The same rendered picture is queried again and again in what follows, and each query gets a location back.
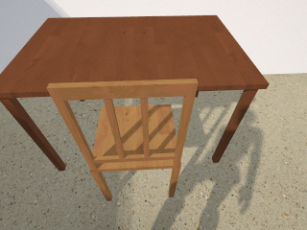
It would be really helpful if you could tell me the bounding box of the chair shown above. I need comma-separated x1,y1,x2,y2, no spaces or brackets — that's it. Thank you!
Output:
47,79,199,201

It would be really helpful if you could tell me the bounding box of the table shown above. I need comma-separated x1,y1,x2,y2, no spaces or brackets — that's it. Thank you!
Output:
0,15,269,171

